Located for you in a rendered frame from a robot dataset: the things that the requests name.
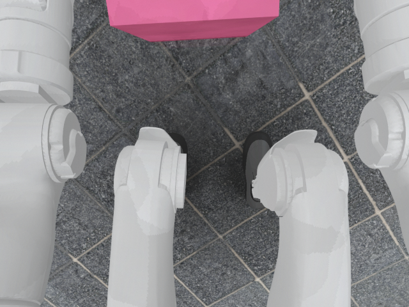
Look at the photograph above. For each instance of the robot left forearm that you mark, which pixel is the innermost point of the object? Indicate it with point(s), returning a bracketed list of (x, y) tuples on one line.
[(35, 44)]

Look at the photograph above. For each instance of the carton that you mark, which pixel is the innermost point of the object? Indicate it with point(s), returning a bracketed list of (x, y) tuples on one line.
[(173, 20)]

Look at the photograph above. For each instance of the right robot upper arm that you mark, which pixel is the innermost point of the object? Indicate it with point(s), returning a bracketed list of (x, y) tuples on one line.
[(382, 142)]

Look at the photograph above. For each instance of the right robot foot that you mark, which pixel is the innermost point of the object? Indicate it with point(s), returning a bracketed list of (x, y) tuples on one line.
[(255, 147)]

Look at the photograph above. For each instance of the left robot upper arm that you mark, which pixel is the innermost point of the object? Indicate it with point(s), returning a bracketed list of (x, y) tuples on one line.
[(41, 147)]

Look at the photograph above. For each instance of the robot left thigh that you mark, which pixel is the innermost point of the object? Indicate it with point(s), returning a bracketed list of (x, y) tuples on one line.
[(141, 270)]

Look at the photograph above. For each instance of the robot right forearm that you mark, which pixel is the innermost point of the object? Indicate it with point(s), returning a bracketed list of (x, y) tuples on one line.
[(384, 30)]

